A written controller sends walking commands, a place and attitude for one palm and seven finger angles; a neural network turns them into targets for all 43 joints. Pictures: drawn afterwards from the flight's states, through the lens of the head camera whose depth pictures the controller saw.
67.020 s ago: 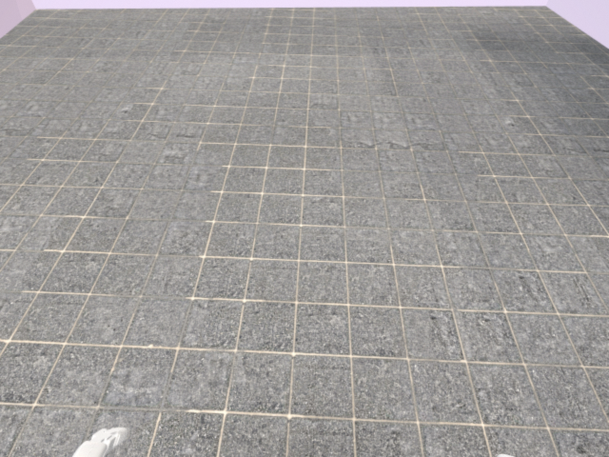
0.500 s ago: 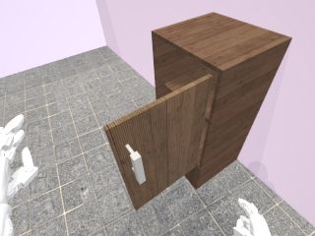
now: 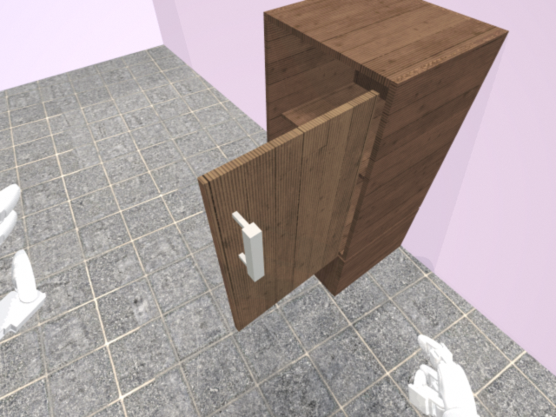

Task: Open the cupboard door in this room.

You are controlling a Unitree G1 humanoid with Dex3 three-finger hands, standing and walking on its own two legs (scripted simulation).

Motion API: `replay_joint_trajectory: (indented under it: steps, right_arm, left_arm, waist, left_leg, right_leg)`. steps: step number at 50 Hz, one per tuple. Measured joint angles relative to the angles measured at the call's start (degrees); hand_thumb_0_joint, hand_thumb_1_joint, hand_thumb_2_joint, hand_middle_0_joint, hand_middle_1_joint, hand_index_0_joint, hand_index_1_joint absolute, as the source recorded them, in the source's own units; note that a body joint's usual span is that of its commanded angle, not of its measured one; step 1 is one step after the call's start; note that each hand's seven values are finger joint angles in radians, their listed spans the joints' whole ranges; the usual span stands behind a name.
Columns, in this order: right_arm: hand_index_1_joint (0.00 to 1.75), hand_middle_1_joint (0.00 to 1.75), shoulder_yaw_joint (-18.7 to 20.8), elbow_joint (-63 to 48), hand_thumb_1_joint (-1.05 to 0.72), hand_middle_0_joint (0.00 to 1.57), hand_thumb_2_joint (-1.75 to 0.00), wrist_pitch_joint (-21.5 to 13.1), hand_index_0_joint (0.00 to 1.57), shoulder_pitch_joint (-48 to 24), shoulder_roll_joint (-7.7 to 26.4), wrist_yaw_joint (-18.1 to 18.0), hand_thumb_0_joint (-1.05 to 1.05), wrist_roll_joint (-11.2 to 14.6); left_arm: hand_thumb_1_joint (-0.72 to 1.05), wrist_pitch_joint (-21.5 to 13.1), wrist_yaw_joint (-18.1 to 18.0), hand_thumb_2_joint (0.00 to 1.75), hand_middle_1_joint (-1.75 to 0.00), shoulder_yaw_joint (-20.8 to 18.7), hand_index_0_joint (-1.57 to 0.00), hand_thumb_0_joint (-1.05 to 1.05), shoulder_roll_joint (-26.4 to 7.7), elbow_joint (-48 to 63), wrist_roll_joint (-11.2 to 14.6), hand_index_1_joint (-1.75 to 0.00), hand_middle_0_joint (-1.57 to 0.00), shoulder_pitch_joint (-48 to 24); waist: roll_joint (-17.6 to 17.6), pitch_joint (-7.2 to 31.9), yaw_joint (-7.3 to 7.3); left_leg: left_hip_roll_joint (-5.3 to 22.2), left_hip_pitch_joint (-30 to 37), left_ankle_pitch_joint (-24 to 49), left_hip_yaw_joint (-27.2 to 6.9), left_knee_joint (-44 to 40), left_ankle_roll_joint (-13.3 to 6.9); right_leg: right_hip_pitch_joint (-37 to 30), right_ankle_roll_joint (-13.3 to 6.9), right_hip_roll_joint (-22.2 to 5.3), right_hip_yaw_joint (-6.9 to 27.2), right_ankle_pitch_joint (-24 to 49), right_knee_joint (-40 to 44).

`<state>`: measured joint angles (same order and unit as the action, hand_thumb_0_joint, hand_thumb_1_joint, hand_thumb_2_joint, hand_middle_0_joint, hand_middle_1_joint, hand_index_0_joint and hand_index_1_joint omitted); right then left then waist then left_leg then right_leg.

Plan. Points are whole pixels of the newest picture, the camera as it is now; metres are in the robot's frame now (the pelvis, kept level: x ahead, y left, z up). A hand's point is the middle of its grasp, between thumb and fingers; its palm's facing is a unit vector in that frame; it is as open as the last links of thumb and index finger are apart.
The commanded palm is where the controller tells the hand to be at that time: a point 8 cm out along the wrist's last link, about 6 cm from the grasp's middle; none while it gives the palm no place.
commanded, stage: step back with the hand held close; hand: left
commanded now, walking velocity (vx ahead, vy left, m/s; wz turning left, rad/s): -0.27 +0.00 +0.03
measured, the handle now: (247, 246) +0.41 +0.09 -0.05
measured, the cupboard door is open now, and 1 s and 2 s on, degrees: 92 92 92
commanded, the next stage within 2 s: stop stepping back and stand still in 0.62 s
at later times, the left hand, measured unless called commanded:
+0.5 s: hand out of the picture +0.13 +0.28 +0.17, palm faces +0.47 -0.73 -0.50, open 7.4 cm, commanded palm +0.06 +0.30 +0.18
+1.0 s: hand out of the picture +0.05 +0.24 +0.17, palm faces +0.44 -0.76 -0.48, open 7.4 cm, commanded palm +0.02 +0.26 +0.18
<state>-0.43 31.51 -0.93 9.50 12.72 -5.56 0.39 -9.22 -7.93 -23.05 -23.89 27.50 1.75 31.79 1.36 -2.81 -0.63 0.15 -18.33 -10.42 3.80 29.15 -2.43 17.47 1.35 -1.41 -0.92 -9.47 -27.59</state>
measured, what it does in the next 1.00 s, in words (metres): walks backwards: right foot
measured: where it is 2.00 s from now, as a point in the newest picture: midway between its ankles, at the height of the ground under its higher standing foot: outside the picture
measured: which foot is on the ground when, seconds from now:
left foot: down 0.00-0.84, up 0.86-1.00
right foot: down 0.00-0.34, up 0.36-0.58, down 0.60-1.00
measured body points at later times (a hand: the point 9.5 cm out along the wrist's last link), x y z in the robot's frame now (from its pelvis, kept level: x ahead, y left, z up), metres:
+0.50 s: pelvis -0.07 +0.00 +0.00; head -0.04 +0.03 +0.44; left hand +0.10 +0.31 +0.20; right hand +0.10 -0.23 -0.09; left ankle +0.06 +0.09 -0.73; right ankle -0.14 -0.14 -0.68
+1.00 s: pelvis -0.13 -0.03 +0.00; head -0.15 -0.02 +0.45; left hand +0.02 +0.28 +0.20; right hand +0.00 -0.30 -0.08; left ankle -0.09 +0.09 -0.71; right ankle -0.22 -0.13 -0.73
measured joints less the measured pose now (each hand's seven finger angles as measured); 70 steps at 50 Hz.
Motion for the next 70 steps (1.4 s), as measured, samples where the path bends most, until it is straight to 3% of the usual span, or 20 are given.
replay_joint_trajectory:
  steps: [8,13,17,21,23,28,30,32,35,39,41,43,45,47,49,52,56,61,64,70]
  right_arm:
    - [0.30,0.30,-0.13,0.57,-0.91,0.21,-0.90,-2.00,0.21,1.43,-0.26,0.11,0.01,-0.52]
    - [0.30,0.30,0.28,2.53,-0.90,0.21,-0.90,-2.65,0.21,1.33,0.30,0.52,0.01,-0.76]
    - [0.30,0.30,0.56,3.52,-0.91,0.21,-0.90,-2.61,0.21,0.96,0.61,-0.03,0.01,-0.84]
    - [0.30,0.30,1.19,4.09,-0.91,0.21,-0.90,-3.47,0.21,1.49,-0.91,-0.24,0.01,-1.32]
    - [0.30,0.30,1.00,4.58,-0.91,0.21,-0.90,-4.04,0.21,2.08,-2.09,0.51,0.01,-1.40]
    - [0.30,0.30,-0.14,5.11,-0.91,0.21,-0.90,-6.00,0.21,1.25,-3.73,2.15,0.01,-1.88]
    - [0.30,0.30,-0.62,4.81,-0.90,0.21,-0.90,-6.32,0.21,-0.52,-3.85,2.60,0.01,-2.19]
    - [0.30,0.30,-0.88,5.35,-0.90,0.21,-0.90,-6.08,0.21,-3.36,-3.14,2.55,0.01,-2.16]
    - [0.30,0.30,-0.90,6.76,-0.90,0.21,-0.90,-5.41,0.21,-4.55,-2.42,1.53,0.01,-1.65]
    - [0.30,0.30,-0.76,4.87,-0.91,0.21,-0.90,-4.53,0.21,-3.48,-2.89,1.42,0.01,-0.79]
    - [0.30,0.30,-0.46,2.93,-0.91,0.21,-0.90,-4.46,0.21,-2.70,-2.57,1.73,0.01,-1.07]
    - [0.30,0.30,0.11,2.25,-0.91,0.21,-0.90,-3.81,0.21,-1.21,-1.67,1.79,0.01,-1.05]
    - [0.30,0.30,0.73,3.68,-0.91,0.21,-0.90,-3.08,0.21,1.11,-0.77,1.86,0.01,-0.95]
    - [0.30,0.30,1.12,5.77,-0.91,0.21,-0.90,-2.67,0.21,3.58,-0.16,1.40,0.01,-0.81]
    - [0.30,0.30,1.13,6.94,-0.91,0.21,-0.90,-3.18,0.21,5.78,0.48,0.37,0.01,-0.58]
    - [0.30,0.30,1.35,8.07,-0.91,0.20,-0.90,-5.51,0.20,7.43,2.61,-1.06,0.01,-0.43]
    - [0.30,0.30,1.01,8.30,-0.91,0.20,-0.90,-6.38,0.20,4.00,1.31,-0.79,0.01,-0.12]
    - [0.30,0.30,-1.16,3.56,-0.91,0.20,-0.90,-8.92,0.20,1.77,-3.05,1.13,0.01,-1.00]
    - [0.30,0.30,-2.15,2.61,-0.91,0.21,-0.90,-8.49,0.21,1.34,-3.73,1.82,0.01,-1.12]
    - [0.30,0.30,-1.12,5.34,-0.90,0.21,-0.90,-5.15,0.21,3.29,-2.11,1.64,0.01,-0.40]
  left_arm:
    - [0.89,-1.85,-0.47,0.90,-0.30,-0.53,-0.22,0.02,1.00,1.50,-1.54,-0.30,-0.21,-1.38]
    - [0.89,-3.02,-1.72,0.90,-0.30,-0.67,-0.22,0.02,1.03,3.54,-0.74,-0.30,-0.21,-0.70]
    - [0.89,-3.14,-2.13,0.90,-0.30,-0.43,-0.22,0.02,0.10,4.03,-0.39,-0.30,-0.21,-1.34]
    - [0.88,-2.94,-1.48,0.90,-0.30,-1.81,-0.22,0.02,-1.80,2.70,-1.39,-0.31,-0.22,-3.20]
    - [0.88,-3.15,-1.41,0.90,-0.30,-3.15,-0.22,0.02,-2.71,3.03,-1.18,-0.31,-0.22,-2.62]
    - [0.89,-3.41,-1.68,0.90,-0.30,-4.43,-0.21,0.02,-2.31,5.38,0.97,-0.30,-0.21,0.98]
    - [0.89,-3.66,-1.33,0.90,-0.30,-3.99,-0.21,0.02,-2.24,5.75,1.41,-0.30,-0.21,0.87]
    - [0.89,-4.26,-0.64,0.90,-0.30,-2.28,-0.21,0.02,-1.40,5.24,1.39,-0.30,-0.21,-0.83]
    - [0.89,-3.74,0.66,0.90,-0.30,0.83,-0.21,0.02,-1.67,4.40,1.34,-0.30,-0.21,-3.31]
    - [0.88,-2.99,2.04,0.90,-0.30,-1.29,-0.22,0.02,-5.88,5.32,2.66,-0.31,-0.22,-3.37]
    - [0.88,-2.82,2.23,0.89,-0.30,-3.35,-0.22,0.02,-7.16,5.22,3.26,-0.31,-0.22,-1.50]
    - [0.88,-2.49,2.17,0.89,-0.30,-3.88,-0.22,0.02,-7.08,4.78,3.33,-0.31,-0.22,1.06]
    - [0.88,-2.40,1.85,0.89,-0.30,-3.95,-0.22,0.02,-6.10,4.54,3.06,-0.31,-0.22,4.40]
    - [0.88,-2.49,1.26,0.89,-0.30,-4.34,-0.22,0.01,-4.46,3.51,2.59,-0.31,-0.22,6.80]
    - [0.88,-2.43,0.33,0.89,-0.30,-4.06,-0.22,0.01,-2.77,1.22,1.95,-0.31,-0.22,5.95]
    - [0.88,-1.42,-0.98,0.90,-0.30,-1.40,-0.22,0.01,0.72,-2.62,1.13,-0.31,-0.21,-0.21]
    - [0.89,1.14,-1.95,0.90,-0.30,1.11,-0.21,0.02,2.92,-4.36,0.25,-0.30,-0.21,-5.70]
    - [0.89,0.89,-0.88,0.90,-0.30,1.04,-0.21,0.02,-1.24,3.17,0.24,-0.30,-0.21,-1.55]
    - [0.89,-1.05,-0.34,0.90,-0.30,-0.13,-0.21,0.02,-3.11,6.18,0.58,-0.30,-0.21,1.49]
    - [0.88,-2.70,-0.45,0.89,-0.30,-2.42,-0.22,0.01,-2.72,3.31,1.83,-0.31,-0.22,5.56]
  waist:
    - [-0.15,-0.97,-0.14]
    - [-0.81,-0.96,-0.35]
    - [-1.29,-1.61,0.39]
    - [0.09,-1.50,1.88]
    - [-0.03,0.06,1.71]
    - [-1.65,3.84,-0.56]
    - [-2.99,3.97,-1.72]
    - [-2.23,2.25,-2.53]
    - [-0.35,-0.16,-1.40]
    - [-2.17,-0.40,0.81]
    - [-2.04,0.21,2.49]
    - [-1.09,1.36,4.04]
    - [-2.15,4.08,2.53]
    - [-3.54,6.92,0.68]
    - [-4.09,7.87,-0.28]
    - [-1.70,6.90,-0.38]
    - [-3.63,2.15,-0.67]
    - [-5.49,0.36,1.81]
    - [-2.60,0.10,2.92]
    - [1.34,4.12,1.12]
  left_leg:
    - [0.13,-4.38,-2.01,-1.96,5.04,-0.15]
    - [-0.23,-7.37,-8.00,-2.71,8.79,1.23]
    - [-0.14,-7.56,-0.57,-2.40,6.96,-0.04]
    - [0.83,-8.15,3.80,-4.64,4.50,-0.91]
    - [1.47,-8.71,5.17,-5.19,2.10,-0.75]
    - [2.59,-10.87,10.54,-3.17,-4.67,1.01]
    - [2.50,-12.74,12.23,-1.28,-5.63,1.52]
    - [3.65,-14.71,12.07,-0.38,-3.43,1.95]
    - [4.18,-12.24,13.61,-1.79,-4.14,1.89]
    - [3.88,-9.26,14.80,-1.30,-6.42,2.19]
    - [3.76,-9.43,14.82,-1.58,-6.42,2.57]
    - [3.02,-11.95,4.99,-3.41,-0.85,3.86]
    - [0.69,-15.63,-2.49,-4.77,14.61,4.69]
    - [-0.43,-15.52,-4.08,-4.06,22.87,4.71]
    - [0.08,-11.02,-4.17,-2.49,18.67,4.12]
    - [1.41,-1.95,-2.11,-2.26,4.42,2.54]
    - [-0.08,-0.50,-1.46,-0.78,2.12,1.56]
    - [-0.23,-0.73,0.69,0.24,-0.49,2.00]
    - [1.44,-1.61,1.90,-1.66,-0.73,2.71]
    - [1.30,-1.13,-1.79,-3.97,3.70,3.13]
  right_leg:
    - [2.68,-0.50,1.34,0.13,-0.03,-3.05]
    - [4.54,-0.76,1.52,0.36,1.14,-3.39]
    - [5.98,-0.23,1.74,0.77,-1.17,-5.41]
    - [7.28,-0.37,5.77,2.45,-10.45,-22.06]
    - [4.89,-0.85,6.91,2.27,-13.70,-25.62]
    - [-6.19,-2.48,5.41,0.77,-18.65,-12.22]
    - [-10.40,-3.87,3.86,1.48,-14.05,-1.15]
    - [-11.04,-3.26,4.25,2.86,-16.01,2.27]
    - [-12.01,-2.09,5.57,2.49,-15.32,0.23]
    - [-10.18,-0.78,4.81,1.22,-16.42,-6.56]
    - [-9.75,-2.52,4.88,0.19,-17.19,-6.01]
    - [-10.16,-3.96,4.92,-1.32,-15.88,-4.97]
    - [-9.94,-4.11,3.73,-0.10,-14.76,-3.71]
    - [-10.06,-3.50,2.70,1.70,-13.36,-1.36]
    - [-10.79,-3.24,2.30,1.95,-12.27,0.70]
    - [-10.62,-2.70,3.16,-0.47,-12.95,-0.26]
    - [-8.34,-1.48,1.27,0.31,-11.62,-5.40]
    - [-5.91,-1.37,1.42,0.57,-13.30,-6.51]
    - [-6.95,-3.84,3.45,-1.25,-10.48,-2.68]
    - [-8.06,-4.39,5.19,-1.12,-8.07,1.21]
